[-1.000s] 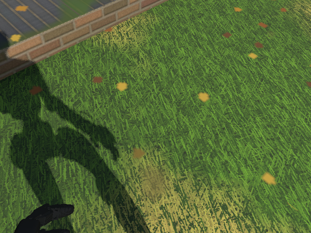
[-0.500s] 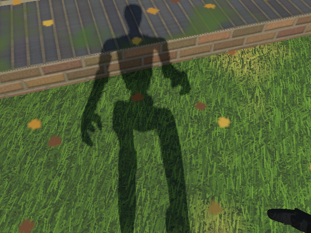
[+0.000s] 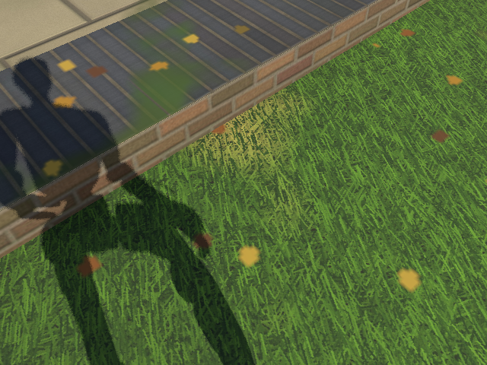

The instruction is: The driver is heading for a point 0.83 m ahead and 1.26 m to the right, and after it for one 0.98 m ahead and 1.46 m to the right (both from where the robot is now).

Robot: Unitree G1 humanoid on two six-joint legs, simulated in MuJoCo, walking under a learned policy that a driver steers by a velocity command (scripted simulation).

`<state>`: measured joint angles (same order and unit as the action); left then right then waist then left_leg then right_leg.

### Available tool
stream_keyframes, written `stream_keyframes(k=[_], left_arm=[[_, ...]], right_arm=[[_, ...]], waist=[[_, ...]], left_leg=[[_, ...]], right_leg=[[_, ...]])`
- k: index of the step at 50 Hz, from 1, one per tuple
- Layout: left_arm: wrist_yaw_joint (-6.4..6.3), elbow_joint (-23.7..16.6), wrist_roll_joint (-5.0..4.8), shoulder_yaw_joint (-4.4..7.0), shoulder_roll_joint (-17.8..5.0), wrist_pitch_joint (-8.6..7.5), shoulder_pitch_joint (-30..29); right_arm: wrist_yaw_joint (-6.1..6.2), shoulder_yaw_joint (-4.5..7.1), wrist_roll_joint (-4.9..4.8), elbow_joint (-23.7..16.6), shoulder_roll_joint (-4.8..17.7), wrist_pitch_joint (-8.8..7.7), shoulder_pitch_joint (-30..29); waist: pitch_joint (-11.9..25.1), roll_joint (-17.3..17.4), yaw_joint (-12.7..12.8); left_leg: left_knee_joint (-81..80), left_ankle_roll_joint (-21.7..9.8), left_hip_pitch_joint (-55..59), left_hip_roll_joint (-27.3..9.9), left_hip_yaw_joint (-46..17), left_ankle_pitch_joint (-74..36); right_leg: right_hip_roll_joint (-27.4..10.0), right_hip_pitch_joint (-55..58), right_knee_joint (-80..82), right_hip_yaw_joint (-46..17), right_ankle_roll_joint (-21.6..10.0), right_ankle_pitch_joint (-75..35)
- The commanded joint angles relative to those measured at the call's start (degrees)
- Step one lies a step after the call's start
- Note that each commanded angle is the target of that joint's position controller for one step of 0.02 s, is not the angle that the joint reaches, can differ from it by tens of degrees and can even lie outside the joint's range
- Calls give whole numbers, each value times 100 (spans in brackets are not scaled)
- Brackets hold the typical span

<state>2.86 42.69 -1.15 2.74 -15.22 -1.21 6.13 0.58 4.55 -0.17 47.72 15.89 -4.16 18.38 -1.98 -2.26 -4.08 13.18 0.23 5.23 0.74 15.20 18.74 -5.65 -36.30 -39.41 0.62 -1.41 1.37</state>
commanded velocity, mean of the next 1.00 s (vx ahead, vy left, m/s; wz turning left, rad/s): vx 0.50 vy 0.00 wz -0.58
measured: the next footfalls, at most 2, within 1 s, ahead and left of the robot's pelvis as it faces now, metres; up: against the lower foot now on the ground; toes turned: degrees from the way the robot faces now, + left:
right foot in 0.10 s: +0.22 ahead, -0.12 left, +0.00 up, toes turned -6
left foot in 0.56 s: +0.54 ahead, +0.02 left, +0.00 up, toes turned -25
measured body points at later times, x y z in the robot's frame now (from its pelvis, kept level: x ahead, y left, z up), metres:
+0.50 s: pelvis +0.29 -0.04 +0.01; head +0.32 -0.06 +0.45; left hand +0.42 +0.23 -0.10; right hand +0.45 -0.33 -0.07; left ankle +0.50 +0.06 -0.70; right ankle +0.18 -0.11 -0.73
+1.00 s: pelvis +0.54 -0.11 +0.00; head +0.57 -0.14 +0.45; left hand +0.86 -0.05 -0.07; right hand +0.39 -0.37 -0.12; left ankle +0.51 +0.04 -0.73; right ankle +0.60 -0.33 -0.69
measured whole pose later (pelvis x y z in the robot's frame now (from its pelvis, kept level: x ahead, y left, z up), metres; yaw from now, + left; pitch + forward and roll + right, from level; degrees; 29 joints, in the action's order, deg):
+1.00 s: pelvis +0.54 -0.11 +0.00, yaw -36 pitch +1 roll +2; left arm 2.3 34.6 -1.4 3.5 -16.3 -1.0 6.2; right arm -0.1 4.0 -0.5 49.1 17.2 -4.4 18.2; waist -2.6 -2.1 -5.7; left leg 13.7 0.4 3.2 0.3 11.7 18.1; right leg -5.3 -37.8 -40.2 -0.6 -1.0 1.3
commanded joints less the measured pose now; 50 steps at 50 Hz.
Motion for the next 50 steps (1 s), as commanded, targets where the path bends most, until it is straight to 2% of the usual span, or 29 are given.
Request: stream_keyframes(k=[1, 3, 4, 5, 6, 7, 8, 9, 10, 11, 14, 16, 19, 21, 24, 26, 27, 28, 29, 30, 31, 32, 33, 34, 36, 39, 43, 46, 50], left_arm=[[87, -626, 0, 117, -459, -62, -480], [72, -529, -28, 290, -743, -20, 286], [8, -309, -41, 471, -1035, -5, 1179], [-122, -127, -53, 673, -1569, 68, 1983], [-132, -236, -65, 705, -2093, -10, 1659], [-80, -390, -28, 554, -1557, -114, 1775], [-65, -349, 12, 470, -1266, -204, 1572], [-72, -381, -12, 417, -1099, -245, 1235], [-93, -449, -3, 356, -893, -248, 876], [-130, -557, 78, 305, -776, -256, 696], [-225, -578, 56, 336, -911, -280, 741], [-307, -524, 33, 379, -1060, -269, 911], [-368, -457, -5, 391, -1086, -208, 1131], [-378, -382, -22, 405, -1117, -179, 1339], [-404, -312, -49, 400, -1042, -130, 1492], [-425, -330, -26, 418, -1049, -96, 1414], [-422, -362, -18, 400, -985, -77, 1320], [-402, -412, 9, 323, -772, -82, 1288], [-386, -523, 116, 188, -427, -90, 1391], [-373, -678, -94, 96, -136, -146, 2265], [-405, -513, -164, 199, -794, -138, 2116], [-404, -598, -109, 293, -1108, -109, 1429], [-416, -658, -42, 299, -1060, -79, 1133], [-394, -728, 20, 311, -984, -80, 966], [-327, -751, -53, 296, -754, -36, 1067], [-301, -902, -36, 236, -524, 25, 845], [-218, -1018, -28, 187, -455, -11, 464], [-105, -1163, -16, 124, -340, -71, -112], [27, -1404, -37, 128, -382, -70, -573]], right_arm=[[47, 288, -94, -248, 1141, 59, -126], [75, 321, -151, -279, 1289, 155, -257], [82, 289, -185, -303, 1245, 178, -353], [94, 178, -40, -396, 970, 124, -235], [17, -76, 136, -702, 142, -45, 285], [-56, -17, -91, -763, 659, -264, -421], [-89, 42, -280, -921, 869, -372, -905], [-49, 18, -192, -892, 802, -427, -930], [-10, 54, -25, -811, 833, -423, -896], [-17, 86, 29, -775, 865, -362, -769], [-24, 54, 103, -800, 659, -188, -763], [-19, -9, 111, -938, 517, -145, -1191], [-80, -94, 71, -1082, 355, -176, -1831], [-134, -95, 2, -1175, 405, -211, -2140], [-202, -25, -35, -1232, 624, -282, -2223], [-218, 40, -45, -1184, 764, -339, -1973], [-201, 91, -38, -1077, 823, -367, -1587], [-164, 179, 24, -952, 991, -399, -993], [-114, 254, 105, -880, 1301, -397, -141], [-153, 350, 129, -656, 1711, -312, 250], [-180, 229, 1, -753, 1124, -291, 72], [-149, 136, -11, -814, 794, -258, -193], [-140, 79, 52, -833, 698, -220, -489], [-130, 40, 75, -782, 575, -200, -636], [-96, 14, 87, -690, 491, -234, -694], [-88, 76, 38, -531, 666, -283, -587], [-69, 122, 42, -411, 864, -231, -579], [-42, 133, 12, -297, 988, -163, -409], [-40, 186, -95, -137, 1191, -30, -143]], waist=[[-281, 546, 156], [280, 717, 651], [744, 605, 1156], [1211, -99, 1415], [1699, -1381, 612], [2123, -539, 1104], [1290, -310, 1103], [847, 119, 830], [567, 184, 604], [519, 53, 423], [403, 75, 310], [236, 40, 426], [155, -183, 694], [131, -244, 831], [146, -321, 805], [178, -488, 632], [293, -537, 409], [717, -436, 114], [1583, 258, -178], [2151, 2299, 256], [1695, 1550, 92], [971, 1027, -64], [584, 641, 38], [291, 647, 126], [200, 917, 287], [87, 757, 287], [34, 611, 203], [-124, 540, -21], [-284, 560, -84]], left_leg=[[186, -782, 91, -1804, -330, -4107], [1480, -626, 90, -1703, -180, -5882], [2696, -432, -408, -1478, -42, -5735], [4493, -129, -1850, -1184, -51, -3621], [6359, 222, -4330, 91, -874, 1517], [6779, 96, -4921, 34, -2058, 1529], [6571, -58, -5303, -221, -2043, 947], [6070, -122, -5064, -484, -2040, 457], [5574, -82, -4673, -646, -2029, 182], [5348, -43, -4272, -749, -2078, -32], [4614, 223, -3981, -695, -1898, -365], [3779, 374, -4028, -577, -1816, -1006], [2409, 419, -3604, -285, -1770, -2127], [1969, 404, -3380, -146, -1785, -2442], [1532, 259, -3304, -113, -2009, -2177], [1447, 90, -3026, -112, -2020, -1665], [1263, -36, -2523, -79, -1916, -1597], [1196, -240, -1533, -273, -2001, -1571], [1289, -570, -31, -1262, -2992, -1126], [674, -1552, 1600, -2473, -5808, 236], [339, -1411, 1291, -2450, -6126, 1657], [269, -1140, 577, -2181, -5136, 1400], [207, -1003, -122, -1936, -4366, 551], [105, -997, -613, -1741, -3843, -98], [-143, -927, -1053, -1475, -3070, -706], [-396, -1105, -1105, -1558, -2480, -1375], [-474, -1071, -888, -1498, -1660, -2118], [-447, -936, -784, -1426, -1123, -2328], [-190, -806, -213, -1633, -791, -2986]], right_leg=[[208, -24, 230, 340, -281, 566], [686, 1095, 235, 678, -552, 1054], [950, 2419, 628, 682, -770, 735], [300, 4093, 818, -553, -1104, 630], [-1065, 5707, 1527, -3948, -2242, 1693], [-1328, 5855, 2327, -4787, -2259, 2258], [-1201, 5283, 2428, -3980, -1976, 1857], [-942, 4468, 2372, -3282, -1765, 1254], [-703, 3741, 2396, -2707, -1623, 590], [-558, 3288, 2500, -2409, -1584, 122], [-357, 2634, 2677, -1894, -1602, -740], [-176, 2394, 2703, -1609, -1479, -797], [115, 2162, 2603, -1390, -1177, -168], [39, 2194, 2536, -1588, -1100, 187], [-173, 2702, 2082, -2090, -1009, 468], [-286, 2908, 1732, -2387, -919, 325], [-184, 2870, 1437, -2398, -825, 130], [128, 2668, 664, -2187, -643, -78], [531, 1953, -963, -1679, -423, 891], [1236, -141, -2773, -1061, -54, 3369], [729, -812, -3459, -1225, 8, 3095], [546, -924, -3561, -1072, 26, 2559], [344, -707, -3439, -904, 55, 2162], [191, -598, -3179, -913, 70, 1897], [-7, -215, -2865, -810, 69, 1665], [-101, -461, -2420, -694, 153, 1391], [-121, -548, -1357, -547, 211, 364], [-23, -297, -445, -208, 137, -259], [133, -170, 211, 113, -93, 102]])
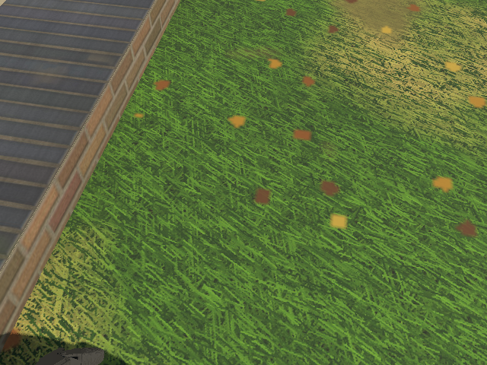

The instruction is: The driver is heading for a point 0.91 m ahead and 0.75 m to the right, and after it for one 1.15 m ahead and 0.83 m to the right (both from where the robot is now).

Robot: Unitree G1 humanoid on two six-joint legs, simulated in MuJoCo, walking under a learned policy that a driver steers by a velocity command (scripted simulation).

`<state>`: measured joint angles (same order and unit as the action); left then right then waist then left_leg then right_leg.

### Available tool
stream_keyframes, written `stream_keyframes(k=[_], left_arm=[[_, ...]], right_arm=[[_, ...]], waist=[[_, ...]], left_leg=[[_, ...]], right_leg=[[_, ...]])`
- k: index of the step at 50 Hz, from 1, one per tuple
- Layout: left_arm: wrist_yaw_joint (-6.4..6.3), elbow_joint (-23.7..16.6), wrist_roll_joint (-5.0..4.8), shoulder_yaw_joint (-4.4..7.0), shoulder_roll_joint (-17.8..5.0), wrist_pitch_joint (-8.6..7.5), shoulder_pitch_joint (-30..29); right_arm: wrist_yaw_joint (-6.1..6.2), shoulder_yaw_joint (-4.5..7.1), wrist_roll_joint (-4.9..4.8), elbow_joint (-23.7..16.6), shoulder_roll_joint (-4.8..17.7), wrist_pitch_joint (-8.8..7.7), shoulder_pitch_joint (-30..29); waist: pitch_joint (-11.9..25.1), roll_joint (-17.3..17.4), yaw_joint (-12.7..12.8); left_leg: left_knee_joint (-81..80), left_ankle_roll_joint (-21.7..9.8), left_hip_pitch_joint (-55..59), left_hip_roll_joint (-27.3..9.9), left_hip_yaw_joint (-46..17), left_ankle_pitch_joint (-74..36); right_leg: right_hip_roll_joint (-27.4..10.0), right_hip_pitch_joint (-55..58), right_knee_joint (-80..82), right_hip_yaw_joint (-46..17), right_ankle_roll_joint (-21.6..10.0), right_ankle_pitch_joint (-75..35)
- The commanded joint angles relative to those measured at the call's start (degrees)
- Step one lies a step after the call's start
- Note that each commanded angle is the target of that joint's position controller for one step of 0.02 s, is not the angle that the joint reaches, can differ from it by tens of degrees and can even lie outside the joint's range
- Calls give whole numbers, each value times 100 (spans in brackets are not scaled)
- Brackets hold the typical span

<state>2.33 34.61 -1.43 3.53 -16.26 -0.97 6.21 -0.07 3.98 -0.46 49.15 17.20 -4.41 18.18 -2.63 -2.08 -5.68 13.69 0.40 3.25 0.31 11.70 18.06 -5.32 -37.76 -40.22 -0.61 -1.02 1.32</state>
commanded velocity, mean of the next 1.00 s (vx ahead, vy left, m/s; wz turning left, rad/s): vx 0.50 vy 0.00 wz -0.60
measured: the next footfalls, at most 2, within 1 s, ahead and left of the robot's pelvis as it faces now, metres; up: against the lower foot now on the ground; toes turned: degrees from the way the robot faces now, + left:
right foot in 0.10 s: +0.23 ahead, -0.12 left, +0.00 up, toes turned -6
left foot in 0.58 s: +0.54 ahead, +0.03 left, +0.00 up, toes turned -24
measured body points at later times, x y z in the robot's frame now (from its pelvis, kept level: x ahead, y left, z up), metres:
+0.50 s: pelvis +0.29 -0.04 +0.00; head +0.32 -0.06 +0.45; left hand +0.42 +0.23 -0.09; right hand +0.45 -0.33 -0.08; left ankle +0.50 +0.06 -0.70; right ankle +0.19 -0.12 -0.74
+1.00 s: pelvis +0.54 -0.12 +0.00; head +0.56 -0.15 +0.45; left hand +0.86 -0.05 -0.07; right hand +0.38 -0.37 -0.13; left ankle +0.50 +0.05 -0.74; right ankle +0.60 -0.33 -0.70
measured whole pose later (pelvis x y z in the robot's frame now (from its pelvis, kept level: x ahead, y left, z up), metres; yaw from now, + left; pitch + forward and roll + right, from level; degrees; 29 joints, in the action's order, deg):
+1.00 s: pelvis +0.54 -0.12 +0.00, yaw -36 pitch +1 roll +2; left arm 2.4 34.1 -1.4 3.4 -16.4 -0.9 5.7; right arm -0.1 4.0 -0.7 48.7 17.7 -4.0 18.7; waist -2.8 -1.8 -5.9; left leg 13.9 1.1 3.5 -0.3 11.8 18.4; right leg -5.0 -37.2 -39.7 -0.4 -1.3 2.1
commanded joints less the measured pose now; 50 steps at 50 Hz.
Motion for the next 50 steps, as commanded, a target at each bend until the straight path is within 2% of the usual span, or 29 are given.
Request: stream_keyframes(k=[1, 3, 4, 5, 6, 7, 8, 9, 10, 11, 13, 15, 20, 22, 25, 27, 28, 29, 30, 31, 32, 33, 34, 36, 38, 41, 46, 48, 50], left_arm=[[98, -629, 3, 87, -359, -86, -535], [92, -557, 41, 238, -638, -36, 23], [53, -345, 31, 389, -875, -12, 862], [-55, -69, 11, 579, -1247, 48, 1894], [-120, -85, -62, 659, -1951, 15, 1738], [-87, -285, -17, 521, -1534, -91, 1950], [-56, -194, 46, 411, -1208, -181, 1765], [-59, -177, 36, 365, -1083, -226, 1449], [-71, -224, 44, 308, -922, -234, 1052], [-94, -302, 111, 256, -804, -243, 808], [-140, -303, 115, 245, -805, -262, 674], [-216, -208, 92, 269, -907, -273, 787], [-331, 41, 34, 319, -1062, -200, 1204], [-329, 160, 3, 330, -1075, -185, 1400], [-348, 254, -15, 316, -980, -145, 1479], [-352, 253, 4, 305, -911, -98, 1375], [-342, 232, 28, 233, -706, -97, 1372], [-325, 147, 108, 96, -343, -110, 1447], [-322, -26, -70, 4, -81, -161, 2220], [-350, 124, -126, 101, -697, -165, 2159], [-347, 80, -85, 195, -1010, -132, 1518], [-360, 29, -18, 205, -989, -101, 1195], [-343, -38, 38, 218, -916, -102, 986], [-281, -60, -26, 200, -682, -58, 1033], [-258, -129, -24, 150, -474, -6, 926], [-225, -253, 18, 101, -372, 1, 629], [-42, -404, 13, 27, -243, -86, -153], [28, -517, -6, 20, -242, -85, -436], [83, -616, -4, 58, -334, -75, -548]], right_arm=[[36, 264, -94, -277, 1137, 31, -147], [83, 324, -150, -296, 1326, 108, -189], [107, 313, -177, -323, 1311, 143, -281], [132, 227, -83, -388, 1111, 123, -240], [34, -66, 206, -735, 224, 3, 336], [-50, -49, 45, -805, 597, -218, -138], [-95, 46, -186, -995, 928, -329, -784], [-77, 1, -158, -1046, 836, -389, -891], [-37, 12, -11, -971, 822, -392, -868], [-31, 48, 55, -935, 875, -338, -740], [-38, 49, 106, -908, 786, -210, -615], [-23, -5, 155, -957, 607, -127, -800], [-89, -135, 96, -1223, 336, -142, -1907], [-123, -107, 29, -1314, 428, -176, -2124], [-161, -6, 4, -1349, 651, -233, -2082], [-146, 80, -2, -1237, 745, -280, -1601], [-109, 164, 48, -1130, 881, -305, -1077], [-63, 249, 141, -1065, 1177, -323, -255], [-83, 364, 190, -863, 1631, -238, 238], [-121, 265, 35, -927, 1102, -214, 133], [-90, 169, 23, -988, 747, -179, -105], [-76, 118, 83, -1015, 636, -142, -379], [-61, 80, 109, -969, 514, -119, -536], [-29, 49, 128, -896, 405, -151, -612], [-24, 87, 75, -789, 487, -195, -556], [-13, 163, 76, -656, 710, -197, -481], [20, 185, 26, -492, 897, -100, -348], [20, 212, -25, -400, 1002, -43, -185], [21, 251, -91, -344, 1124, 26, -133]], waist=[[-150, 604, 178], [291, 805, 598], [721, 710, 1099], [1231, 337, 1572], [1667, -1371, 826], [2602, -824, 1229], [1740, -458, 1333], [1174, -90, 1076], [820, 139, 814], [689, 25, 603], [585, -19, 436], [445, 23, 446], [204, -162, 876], [188, -222, 959], [215, -375, 871], [313, -536, 595], [636, -476, 341], [1421, 152, 32], [2077, 2099, 368], [1730, 1582, 242], [1032, 1058, 89], [662, 701, 164], [360, 673, 247], [235, 917, 415], [158, 851, 433], [122, 666, 401], [-70, 563, 135], [-175, 550, 66], [-205, 588, 136]], left_leg=[[17, -765, 112, -1611, -326, -3719], [1097, -651, 245, -1589, -110, -5657], [2180, -512, -101, -1448, 49, -5862], [3779, -285, -1355, -1241, 55, -4594], [5907, 66, -4076, -159, -222, 1101], [6687, 29, -4743, 92, -1611, 1652], [6605, -82, -5189, -192, -1712, 1049], [6082, -133, -5016, -419, -1678, 529], [5586, -76, -4651, -589, -1668, 263], [5302, -24, -4231, -701, -1709, 68], [4893, 145, -3889, -698, -1623, -77], [4328, 322, -3810, -617, -1505, -420], [2237, 412, -3255, -197, -1441, -2214], [1898, 363, -3088, -107, -1537, -2344], [1538, 189, -2943, -82, -1713, -1843], [1322, -17, -2330, -40, -1589, -1435], [1212, -200, -1471, -181, -1618, -1401], [1285, -557, -49, -1131, -2523, -1092], [650, -1525, 1627, -2388, -5291, 337], [336, -1478, 1459, -2456, -5847, 1673], [271, -1215, 817, -2197, -4883, 1513], [225, -1058, 163, -1949, -4093, 719], [117, -1026, -336, -1728, -3533, 46], [-150, -958, -828, -1471, -2750, -619], [-347, -1067, -928, -1494, -2296, -1087], [-482, -1168, -759, -1592, -1770, -1763], [-499, -937, -599, -1417, -761, -2196], [-453, -874, -354, -1511, -584, -2303], [-211, -787, -41, -1622, -416, -3009]], right_leg=[[234, 192, 387, 363, -243, 381], [652, 1107, 451, 667, -516, 948], [884, 2266, 798, 729, -725, 677], [660, 4049, 929, 95, -992, 521], [-929, 6057, 1184, -3027, -2009, 1095], [-1412, 6371, 2125, -4764, -2397, 2127], [-1232, 5818, 2322, -3954, -2038, 1813], [-992, 4952, 2342, -3271, -1841, 1312], [-766, 4158, 2381, -2737, -1693, 660], [-604, 3593, 2489, -2400, -1646, 120], [-471, 3006, 2665, -2125, -1674, -405], [-327, 2553, 2727, -1771, -1660, -691], [77, 2123, 2630, -1418, -1218, 179], [-30, 2257, 2485, -1675, -1150, 468], [-219, 2760, 1976, -2193, -1039, 689], [-163, 2828, 1538, -2358, -902, 523], [110, 2662, 915, -2179, -722, 352], [476, 2021, -671, -1704, -495, 1080], [1201, 8, -2541, -942, -99, 3320], [726, -713, -3324, -1072, -2, 3153], [529, -874, -3502, -966, 36, 2614], [342, -687, -3407, -788, 65, 2216], [193, -576, -3141, -779, 75, 1946], [-12, -175, -2810, -668, 60, 1698], [-79, -246, -2516, -559, 98, 1581], [-145, -482, -1849, -514, 174, 1008], [-24, -77, -311, -55, 83, -204], [28, -1, 67, 91, -12, -153], [145, 142, 326, 246, -178, 229]])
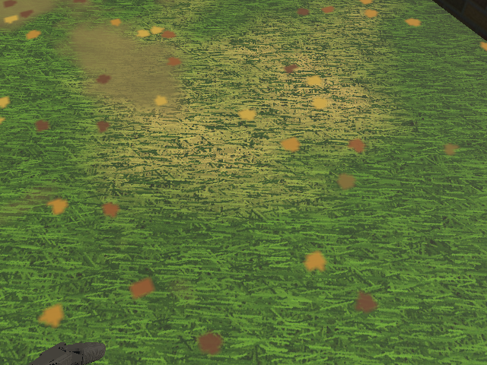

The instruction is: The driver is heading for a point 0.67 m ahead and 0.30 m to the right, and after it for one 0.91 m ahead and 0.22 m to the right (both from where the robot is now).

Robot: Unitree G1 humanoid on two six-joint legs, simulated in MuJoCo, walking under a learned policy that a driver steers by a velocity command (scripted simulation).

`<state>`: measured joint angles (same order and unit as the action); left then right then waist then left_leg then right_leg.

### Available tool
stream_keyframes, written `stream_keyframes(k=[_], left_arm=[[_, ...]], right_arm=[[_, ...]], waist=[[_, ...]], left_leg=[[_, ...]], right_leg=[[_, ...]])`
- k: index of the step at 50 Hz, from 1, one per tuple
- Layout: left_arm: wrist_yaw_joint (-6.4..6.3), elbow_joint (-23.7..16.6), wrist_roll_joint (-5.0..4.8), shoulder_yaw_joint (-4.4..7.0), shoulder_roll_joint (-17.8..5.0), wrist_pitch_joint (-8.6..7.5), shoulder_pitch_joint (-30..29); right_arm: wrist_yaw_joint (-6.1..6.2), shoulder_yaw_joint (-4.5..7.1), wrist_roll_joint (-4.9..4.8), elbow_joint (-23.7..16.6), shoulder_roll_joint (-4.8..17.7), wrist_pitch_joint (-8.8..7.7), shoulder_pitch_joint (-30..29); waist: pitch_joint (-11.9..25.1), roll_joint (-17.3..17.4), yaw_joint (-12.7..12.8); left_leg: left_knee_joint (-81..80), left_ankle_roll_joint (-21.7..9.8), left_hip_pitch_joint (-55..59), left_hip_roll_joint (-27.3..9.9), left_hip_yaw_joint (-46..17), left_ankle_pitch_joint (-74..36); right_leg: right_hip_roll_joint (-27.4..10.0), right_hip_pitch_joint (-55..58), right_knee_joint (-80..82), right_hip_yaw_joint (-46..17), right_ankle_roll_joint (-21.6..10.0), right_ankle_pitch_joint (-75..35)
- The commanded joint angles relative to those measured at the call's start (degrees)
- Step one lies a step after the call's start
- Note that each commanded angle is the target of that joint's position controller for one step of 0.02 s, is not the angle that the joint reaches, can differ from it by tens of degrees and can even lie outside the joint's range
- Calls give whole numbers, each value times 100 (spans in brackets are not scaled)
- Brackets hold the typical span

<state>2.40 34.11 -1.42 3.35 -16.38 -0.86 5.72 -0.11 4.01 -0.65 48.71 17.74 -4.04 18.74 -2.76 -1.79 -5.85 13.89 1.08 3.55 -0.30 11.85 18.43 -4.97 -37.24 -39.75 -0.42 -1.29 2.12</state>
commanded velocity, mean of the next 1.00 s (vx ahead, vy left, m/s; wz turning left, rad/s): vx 0.50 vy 0.00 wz -0.38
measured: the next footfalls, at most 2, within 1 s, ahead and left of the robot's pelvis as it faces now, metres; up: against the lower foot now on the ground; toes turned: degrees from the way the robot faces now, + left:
right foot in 0.08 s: +0.22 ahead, -0.12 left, +0.00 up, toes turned -5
left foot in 0.58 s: +0.55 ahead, +0.02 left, +0.00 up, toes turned -19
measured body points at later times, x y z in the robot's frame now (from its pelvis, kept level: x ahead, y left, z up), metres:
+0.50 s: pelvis +0.29 -0.04 +0.00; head +0.32 -0.07 +0.45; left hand +0.41 +0.23 -0.09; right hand +0.45 -0.33 -0.08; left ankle +0.51 +0.06 -0.70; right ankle +0.18 -0.11 -0.74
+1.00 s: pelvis +0.57 -0.10 +0.01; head +0.60 -0.11 +0.45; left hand +0.86 +0.03 -0.08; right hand +0.46 -0.37 -0.12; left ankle +0.51 +0.04 -0.74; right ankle +0.68 -0.30 -0.70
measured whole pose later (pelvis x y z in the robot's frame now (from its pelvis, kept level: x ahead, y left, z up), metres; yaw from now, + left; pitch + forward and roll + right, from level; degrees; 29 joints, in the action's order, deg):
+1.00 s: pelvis +0.57 -0.10 +0.01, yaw -21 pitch +2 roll +2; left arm 1.7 38.5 -1.0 1.8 -15.1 -3.7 4.4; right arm -0.7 2.6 -0.8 49.2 16.7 -4.2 21.6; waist -1.4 -1.8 -5.8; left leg 12.2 -1.7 1.5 2.6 2.3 15.6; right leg -3.9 -35.1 -33.3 -1.8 -0.6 -1.8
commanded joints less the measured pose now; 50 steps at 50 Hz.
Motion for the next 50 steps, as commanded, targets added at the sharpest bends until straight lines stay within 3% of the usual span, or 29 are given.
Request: stream_keyframes(k=[1, 2, 3, 4, 5, 6, 7, 8, 9, 10, 11, 14, 17, 20, 25, 27, 28, 29, 30, 31, 32, 33, 34, 35, 36, 38, 43, 47, 50], left_arm=[[86, -583, 15, 124, -417, -73, -418], [83, -556, 42, 195, -548, -48, -191], [67, -422, 47, 312, -747, -24, 401], [-6, -136, 24, 501, -1054, 13, 1409], [-137, 38, -36, 633, -1532, 80, 2106], [-108, -166, -33, 611, -1950, -26, 1794], [-60, -190, -12, 477, -1386, -128, 1876], [-56, -121, 23, 398, -1185, -211, 1655], [-63, -137, 19, 345, -1041, -247, 1305], [-80, -191, 56, 302, -915, -249, 965], [-105, -261, 121, 254, -813, -252, 785], [-198, -158, 93, 260, -856, -292, 804], [-303, 14, 67, 294, -983, -264, 1057], [-344, 182, 39, 302, -1017, -227, 1308], [-352, 528, 23, 262, -888, -199, 1684], [-349, 595, 46, 279, -918, -146, 1649], [-339, 588, 49, 247, -843, -130, 1580], [-322, 533, 102, 158, -641, -126, 1559], [-318, 497, 58, 44, -327, -173, 2222], [-327, 556, -12, 4, -344, -227, 2455], [-322, 510, -77, 117, -845, -255, 1880], [-321, 370, -60, 128, -910, -265, 1270], [-309, 266, 25, 114, -836, -290, 927], [-296, 263, 90, 131, -761, -301, 878], [-276, 305, 92, 116, -649, -300, 978], [-263, 371, 90, 69, -442, -280, 1080], [-217, 151, 137, -53, -205, -344, 203], [-100, 41, 43, -84, -186, -387, -421], [-5, -117, 4, -68, -257, -371, -753]], right_arm=[[39, 276, -101, -298, 1162, 24, -208], [62, 309, -133, -305, 1262, 60, -218], [84, 325, -158, -321, 1316, 107, -268], [109, 273, -148, -353, 1192, 121, -297], [96, 87, 128, -473, 668, 90, -57], [21, -106, 191, -838, 195, -86, 236], [-51, 25, -53, -897, 827, -254, -544], [-81, 39, -183, -1048, 900, -351, -876], [-41, 14, -79, -964, 813, -389, -861], [-11, 42, 58, -913, 823, -379, -811], [-23, 62, 90, -885, 835, -317, -706], [-20, 27, 167, -891, 627, -158, -733], [-22, -56, 171, -1087, 410, -128, -1416], [-95, -118, 106, -1214, 291, -174, -1993], [-214, -47, 51, -1306, 521, -272, -2180], [-207, 7, 60, -1256, 611, -298, -1879], [-174, 83, 93, -1123, 719, -316, -1399], [-149, 159, 160, -1013, 922, -342, -665], [-130, 295, 237, -895, 1412, -327, 119], [-205, 291, 63, -633, 1210, -262, 560], [-205, 163, -52, -682, 808, -243, 319], [-176, 102, 3, -757, 647, -196, -51], [-165, 54, 68, -761, 557, -163, -317], [-149, 8, 117, -764, 437, -172, -462], [-139, -17, 144, -760, 385, -183, -514], [-130, -14, 82, -688, 414, -214, -444], [-64, 62, 0, -503, 738, -165, -172], [-41, 74, -24, -300, 845, -108, 199], [-28, 91, -24, -130, 863, -29, 369]], waist=[[-89, 629, 270], [118, 740, 451], [460, 737, 826], [966, 564, 1352], [1461, -532, 1405], [2243, -1443, 807], [2163, -588, 1302], [1316, -471, 1207], [922, 48, 933], [684, 81, 706], [616, -45, 537], [489, -47, 445], [261, -99, 662], [180, -213, 911], [94, -371, 996], [110, -531, 828], [344, -497, 567], [1045, -302, 229], [2058, 875, 232], [2313, 1962, 189], [1461, 1187, 66], [841, 711, 92], [339, 497, 223], [210, 550, 378], [199, 671, 485], [266, 776, 552], [135, 594, 325], [43, 597, 72], [-89, 570, 62]], left_leg=[[81, -797, 58, -1572, -311, -3971], [577, -739, 152, -1563, -196, -5004], [1460, -655, 62, -1484, -55, -5714], [2740, -468, -612, -1284, 81, -5472], [4637, -215, -2295, -916, 57, -1997], [6268, 15, -4347, 239, -966, 1764], [6602, -67, -4961, -18, -1746, 1380], [6307, -177, -5224, -237, -1651, 785], [5823, -178, -4874, -483, -1668, 322], [5362, -113, -4479, -616, -1676, 52], [5191, -65, -4142, -696, -1707, -134], [4561, 209, -3893, -615, -1539, -474], [3296, 363, -3875, -422, -1489, -1533], [2145, 346, -3379, -154, -1434, -2429], [1524, 20, -3314, -161, -1587, -2189], [1405, -198, -2989, -90, -1439, -1614], [1191, -365, -2327, 29, -1278, -1582], [1392, -666, -1060, -408, -1629, -1784], [1429, -1509, 1159, -1595, -3540, -1309], [480, -1941, 1796, -2224, -5554, 265], [223, -1697, 1226, -2120, -5366, 1222], [155, -1481, 484, -1896, -4576, 1030], [-6, -1438, -274, -1657, -3980, 431], [-122, -1376, -684, -1456, -3597, -62], [-233, -1330, -931, -1289, -3314, -467], [-385, -1401, -1084, -1190, -2891, -1133], [-606, -1345, -1080, -1044, -2062, -2035], [-605, -1200, -868, -1093, -1627, -2014], [-441, -1087, -269, -1368, -1489, -2226]], right_leg=[[270, 357, 355, 372, -267, 443], [479, 775, 376, 540, -395, 751], [722, 1573, 537, 673, -569, 833], [911, 3078, 847, 608, -802, 488], [-144, 4834, 833, -1025, -1189, 289], [-1347, 6079, 1788, -4470, -2308, 1887], [-1348, 5949, 2317, -4495, -2103, 2300], [-1178, 5254, 2383, -3688, -1868, 1874], [-910, 4416, 2368, -3047, -1670, 1221], [-693, 3740, 2419, -2578, -1562, 580], [-549, 3326, 2547, -2336, -1532, 190], [-375, 2660, 2712, -1864, -1609, -630], [-91, 2376, 2706, -1502, -1402, -474], [41, 2220, 2646, -1406, -1161, 85], [-430, 3095, 2112, -1918, -1043, 164], [-520, 3355, 1794, -2029, -947, -486], [-302, 3380, 1281, -1898, -833, -1259], [0, 3025, 166, -1635, -657, -1301], [718, 1296, -1821, -1073, -214, 175], [1104, 17, -3121, -931, 8, 3014], [782, -576, -3561, -1165, -25, 2820], [521, -639, -3530, -908, -47, 2383], [315, -580, -3178, -709, -44, 2040], [96, -353, -2788, -671, -46, 1749], [7, -83, -2561, -615, -28, 1592], [-53, 64, -2169, -460, 39, 1490], [-71, 46, -400, -227, 202, 143], [108, 401, 529, -40, 157, -710], [175, 216, 798, -81, -59, -333]])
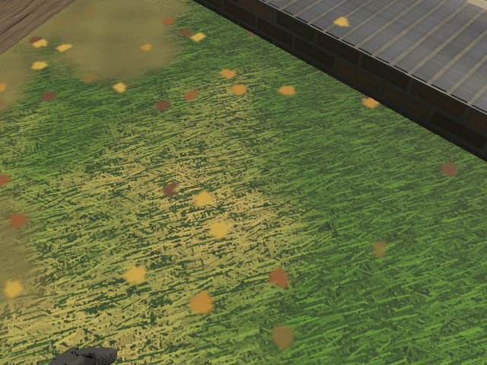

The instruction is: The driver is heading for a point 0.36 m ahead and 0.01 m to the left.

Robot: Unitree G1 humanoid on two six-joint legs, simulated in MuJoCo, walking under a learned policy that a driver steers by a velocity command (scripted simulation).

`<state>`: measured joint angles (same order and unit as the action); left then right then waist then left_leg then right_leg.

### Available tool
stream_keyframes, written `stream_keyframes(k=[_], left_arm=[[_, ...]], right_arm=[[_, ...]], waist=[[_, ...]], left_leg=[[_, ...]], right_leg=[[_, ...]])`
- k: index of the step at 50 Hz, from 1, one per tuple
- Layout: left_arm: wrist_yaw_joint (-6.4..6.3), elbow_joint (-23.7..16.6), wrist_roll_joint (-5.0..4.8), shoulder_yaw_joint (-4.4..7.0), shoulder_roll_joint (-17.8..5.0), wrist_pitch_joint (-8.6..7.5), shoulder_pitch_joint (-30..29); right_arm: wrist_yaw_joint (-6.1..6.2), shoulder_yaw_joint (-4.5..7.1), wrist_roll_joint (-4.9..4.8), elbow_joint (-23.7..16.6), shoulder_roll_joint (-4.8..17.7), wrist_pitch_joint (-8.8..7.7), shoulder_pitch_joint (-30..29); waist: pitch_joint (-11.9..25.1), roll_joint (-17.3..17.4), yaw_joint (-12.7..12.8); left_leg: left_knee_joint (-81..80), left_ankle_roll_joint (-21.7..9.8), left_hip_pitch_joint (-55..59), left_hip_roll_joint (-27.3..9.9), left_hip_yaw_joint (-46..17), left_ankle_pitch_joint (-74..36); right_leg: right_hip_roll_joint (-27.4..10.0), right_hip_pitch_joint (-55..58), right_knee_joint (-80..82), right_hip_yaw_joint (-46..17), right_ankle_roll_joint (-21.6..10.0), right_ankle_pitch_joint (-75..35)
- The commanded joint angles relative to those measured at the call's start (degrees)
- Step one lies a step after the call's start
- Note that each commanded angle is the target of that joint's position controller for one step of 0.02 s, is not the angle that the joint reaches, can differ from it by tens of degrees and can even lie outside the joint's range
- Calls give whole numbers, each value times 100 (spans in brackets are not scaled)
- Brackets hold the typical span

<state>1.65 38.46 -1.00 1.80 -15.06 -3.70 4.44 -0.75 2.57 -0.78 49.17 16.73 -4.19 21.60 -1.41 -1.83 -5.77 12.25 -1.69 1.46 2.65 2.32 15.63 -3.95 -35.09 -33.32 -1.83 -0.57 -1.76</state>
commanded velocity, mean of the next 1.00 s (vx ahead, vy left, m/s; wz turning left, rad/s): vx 0.22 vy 0.00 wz -0.18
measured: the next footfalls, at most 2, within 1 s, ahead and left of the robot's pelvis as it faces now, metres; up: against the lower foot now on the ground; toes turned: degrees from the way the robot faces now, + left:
right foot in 0.10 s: +0.23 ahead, -0.13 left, +0.00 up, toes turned -3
left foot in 0.54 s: +0.48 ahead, +0.04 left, +0.00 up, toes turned -11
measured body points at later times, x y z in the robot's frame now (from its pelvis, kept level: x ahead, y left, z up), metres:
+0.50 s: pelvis +0.27 -0.05 +0.00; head +0.30 -0.06 +0.45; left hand +0.38 +0.22 -0.12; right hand +0.42 -0.32 -0.10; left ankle +0.44 +0.05 -0.72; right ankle +0.19 -0.13 -0.74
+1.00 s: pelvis +0.36 -0.07 -0.01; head +0.37 -0.08 +0.44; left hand +0.47 +0.18 -0.14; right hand +0.44 -0.34 -0.14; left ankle +0.44 +0.04 -0.74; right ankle +0.31 -0.19 -0.74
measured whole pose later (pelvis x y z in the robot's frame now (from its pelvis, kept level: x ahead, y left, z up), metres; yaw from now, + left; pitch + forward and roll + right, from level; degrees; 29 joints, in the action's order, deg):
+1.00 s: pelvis +0.36 -0.07 -0.01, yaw -11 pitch -1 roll +0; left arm -1.7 53.3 0.6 2.1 -13.3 -0.2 15.1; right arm 0.5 1.4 0.7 49.1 13.5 -0.4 9.0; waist -1.3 0.9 -0.3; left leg 29.2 0.2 -17.9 0.2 -0.3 10.6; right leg -0.5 -10.9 -31.1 -2.6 1.0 19.6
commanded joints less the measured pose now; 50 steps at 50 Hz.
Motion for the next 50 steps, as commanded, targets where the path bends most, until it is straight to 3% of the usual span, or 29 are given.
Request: stream_keyframes(k=[1, 3, 4, 5, 6, 7, 8, 9, 10, 12, 15, 19, 23, 26, 27, 28, 29, 30, 31, 32, 34, 36, 38, 39, 41, 42, 44, 47, 50], left_arm=[[100, -591, -33, 101, -428, -81, -657], [125, -551, 16, 196, -614, -68, -295], [110, -369, 34, 318, -802, -58, 384], [55, -138, 21, 484, -1133, -29, 1272], [-3, -77, 41, 654, -1811, 8, 1961], [-3, -40, -81, 576, -1550, 14, 2055], [-9, -52, -37, 458, -1227, 1, 1895], [-20, -108, 9, 422, -1099, -10, 1570], [-19, -145, 40, 389, -1004, -12, 1255], [-43, -288, 142, 303, -778, -21, 737], [-116, -156, 146, 332, -908, -52, 695], [-227, 120, 86, 332, -955, 29, 988], [-259, 385, 87, 288, -931, 104, 1196], [-266, 497, 72, 247, -842, 164, 1069], [-263, 515, 105, 219, -756, 159, 1176], [-248, 516, 222, 166, -601, 106, 1636], [-261, 735, 170, 84, -402, 98, 2257], [-252, 733, 136, 115, -665, 174, 2019], [-264, 642, 73, 185, -855, 296, 1677], [-307, 632, 47, 208, -814, 445, 1424], [-372, 665, 79, 221, -693, 664, 1331], [-394, 848, 103, 172, -462, 674, 1506], [-356, 1049, 150, 172, -355, 607, 1691], [-333, 1081, 196, 178, -361, 592, 1639], [-360, 906, 269, 208, -679, 570, 1293], [-367, 1012, 202, 257, -833, 550, 1154], [-372, 1044, 212, 177, -520, 427, 969], [-356, 1173, 166, 170, -520, 262, 1026], [-356, 1340, 131, 160, -518, 240, 1172]], right_arm=[[50, 252, -14, -148, 1000, 19, 76], [99, 293, -23, -169, 1122, 85, -57], [138, 288, -21, -207, 1123, 134, -161], [200, 238, 44, -317, 1030, 146, -160], [166, 41, 184, -632, 549, 35, 240], [110, -25, 189, -577, 424, -136, 176], [21, 91, -23, -737, 870, -280, -271], [-4, 74, -107, -868, 871, -361, -684], [15, 79, 7, -904, 832, -391, -846], [44, 133, 141, -855, 831, -263, -715], [87, 91, 169, -820, 573, -85, -549], [65, -2, 167, -977, 328, -69, -1279], [-25, 51, 148, -1082, 473, -98, -1645], [-43, 126, 239, -991, 609, -138, -1347], [-14, 156, 287, -944, 741, -166, -1176], [25, 178, 372, -1024, 1015, -172, -1115], [54, 109, 380, -993, 704, -76, -912], [38, 13, 235, -879, 303, 21, -700], [10, -42, 136, -818, 238, 91, -787], [2, -27, 126, -820, 331, 152, -1003], [17, 23, 171, -906, 529, 233, -1636], [46, 43, 218, -916, 521, 316, -1942], [86, 34, 157, -822, 454, 349, -1898], [94, 11, 122, -750, 383, 346, -1781], [59, -36, 173, -630, 281, 305, -1564], [58, -16, 190, -650, 259, 299, -1550], [97, -12, 188, -576, 241, 282, -1612], [149, -1, 159, -389, 220, 298, -1421], [156, 13, 129, -254, 215, 316, -1399]], waist=[[-225, 585, 97], [72, 683, 392], [488, 629, 785], [1025, 466, 1154], [1840, -671, 1126], [2307, -1116, 1107], [1672, -793, 1206], [1054, -411, 1110], [616, -2, 905], [348, -153, 513], [385, -134, 348], [477, -189, 680], [475, -235, 806], [504, -199, 549], [646, 10, 510], [1135, 588, 747], [1815, 1257, 698], [1965, 1436, 473], [1617, 1061, 459], [1235, 783, 497], [624, 880, 692], [488, 1082, 809], [661, 1000, 892], [666, 926, 871], [334, 474, 655], [93, -147, 466], [61, -216, 486], [163, -135, 499], [239, -13, 559]], left_leg=[[-143, -756, 134, -1738, -467, -2245], [556, -599, 355, -1722, -204, -3945], [1441, -453, 223, -1555, 63, -4824], [2685, -233, -560, -1345, 300, -4535], [4966, 167, -2960, -604, 487, -2222], [6078, 271, -4137, 24, -372, 1527], [6379, 156, -4726, -337, -806, 1329], [6141, 75, -4741, -565, -710, 867], [5621, 98, -4526, -729, -675, 534], [5132, 264, -3791, -909, -627, 277], [4487, 553, -3300, -780, -399, -70], [2812, 515, -2756, -515, -282, -1813], [2036, 311, -2649, -412, -489, -2067], [1387, 17, -2240, -353, -456, -1952], [1122, -128, -1617, -540, -560, -3400], [1568, -525, -419, -1260, -1163, -5504], [1759, -1402, 602, -2052, -1974, -6189], [1449, -1716, 556, -2396, -2594, -5603], [1182, -1582, 159, -2330, -2737, -4121], [932, -1377, -302, -2179, -2685, -2757], [438, -1020, -1397, -1819, -2247, -978], [276, -801, -2071, -1374, -1641, -463], [410, -688, -2195, -1163, -1263, -17], [439, -550, -2275, -1070, -1173, 445], [631, -75, -2387, -767, -949, 1264], [813, 87, -1971, -479, -599, 842], [1227, 100, -1423, -452, -514, 56], [1423, 10, -1305, -442, -472, -856], [1510, 18, -1216, -446, -454, -1415]], right_leg=[[121, 9, 211, 83, -219, 307], [388, 664, 297, 334, -435, 761], [594, 1619, 484, 504, -595, 660], [453, 3067, 449, 127, -815, 491], [-957, 5410, 432, -2410, -1725, 994], [-1527, 5987, 1352, -4326, -2162, 1624], [-1368, 5564, 1515, -3757, -1902, 1935], [-1126, 4764, 1585, -3020, -1729, 1605], [-915, 3940, 1722, -2543, -1616, 1061], [-679, 2901, 1868, -1873, -1534, -840], [-497, 2165, 1841, -1038, -1555, -2697], [-108, 2019, 1737, -480, -1147, -2453], [-392, 2616, 1420, -838, -1032, -1853], [-399, 2934, 667, -1071, -848, -1723], [-92, 2818, 239, -960, -637, -1489], [327, 2190, -427, -846, -375, -273], [647, 1497, -1399, -665, -4, 1768], [646, 1211, -2057, -563, 231, 3935], [485, 981, -2275, -626, 321, 4237], [367, 868, -2401, -559, 402, 4021], [174, 1177, -1769, -426, 462, 3425], [257, 1967, -822, -161, 439, 2734], [366, 2656, 131, 58, 316, 1517], [394, 2867, 444, 97, 229, 1223], [-117, 2594, 885, -456, -49, 1465], [-20, 1810, 939, -462, -195, 2519], [6, 1438, 1190, -465, -117, 2602], [45, 1729, 1045, -399, -17, 1658], [91, 1943, 920, -331, -22, 1111]])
